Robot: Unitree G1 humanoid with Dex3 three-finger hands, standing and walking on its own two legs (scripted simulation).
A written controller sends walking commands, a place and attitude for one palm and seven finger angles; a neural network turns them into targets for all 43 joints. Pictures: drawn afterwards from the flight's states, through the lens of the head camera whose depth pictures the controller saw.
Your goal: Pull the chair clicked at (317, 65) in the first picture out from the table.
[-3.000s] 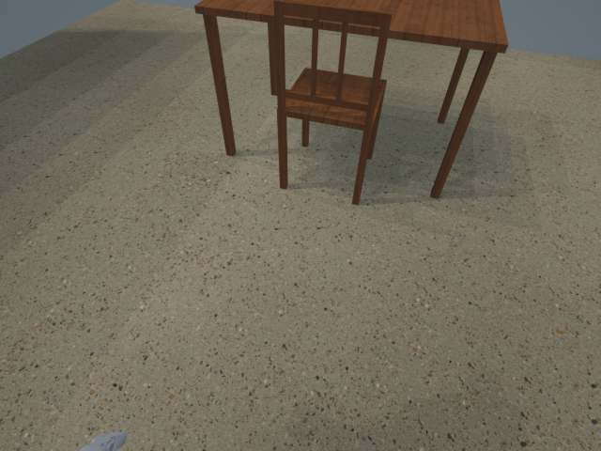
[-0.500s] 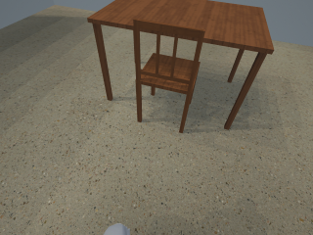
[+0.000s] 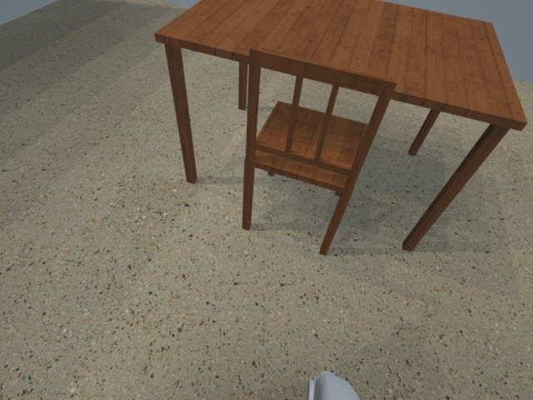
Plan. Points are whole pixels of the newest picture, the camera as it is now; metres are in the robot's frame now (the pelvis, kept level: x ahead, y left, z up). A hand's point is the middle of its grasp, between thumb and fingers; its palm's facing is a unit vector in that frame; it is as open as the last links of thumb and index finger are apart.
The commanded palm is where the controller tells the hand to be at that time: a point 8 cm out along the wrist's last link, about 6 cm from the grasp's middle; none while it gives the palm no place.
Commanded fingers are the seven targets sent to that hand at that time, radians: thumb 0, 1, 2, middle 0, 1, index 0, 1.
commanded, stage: turn to face it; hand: left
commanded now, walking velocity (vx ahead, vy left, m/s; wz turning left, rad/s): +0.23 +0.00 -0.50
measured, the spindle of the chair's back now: (293, 116) +0.91 -0.03 -0.11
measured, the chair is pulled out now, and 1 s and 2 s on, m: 0.00 0.00 0.00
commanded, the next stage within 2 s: take the last steps up to it in 0.36 s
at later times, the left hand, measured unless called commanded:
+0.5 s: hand (214, 333) +0.26 +0.11 -0.17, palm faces -0.13 -0.96 -0.24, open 7.3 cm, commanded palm none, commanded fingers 0.00 0.90 0.90 -0.20 -0.30 -0.20 -0.30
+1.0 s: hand (227, 303) +0.33 +0.09 -0.18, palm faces -0.23 -0.96 -0.18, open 7.4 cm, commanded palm none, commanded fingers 0.00 0.90 0.90 -0.20 -0.30 -0.20 -0.30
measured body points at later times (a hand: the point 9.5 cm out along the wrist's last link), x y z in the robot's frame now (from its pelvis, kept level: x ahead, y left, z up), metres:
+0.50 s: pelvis +0.15 -0.06 -0.01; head +0.18 -0.08 +0.44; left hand +0.27 +0.16 -0.15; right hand +0.17 -0.30 -0.17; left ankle +0.19 +0.10 -0.69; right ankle +0.20 -0.13 -0.75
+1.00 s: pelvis +0.26 -0.08 -0.01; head +0.29 -0.09 +0.44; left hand +0.34 +0.14 -0.16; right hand +0.13 -0.27 -0.16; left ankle +0.20 +0.07 -0.75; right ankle +0.28 -0.22 -0.72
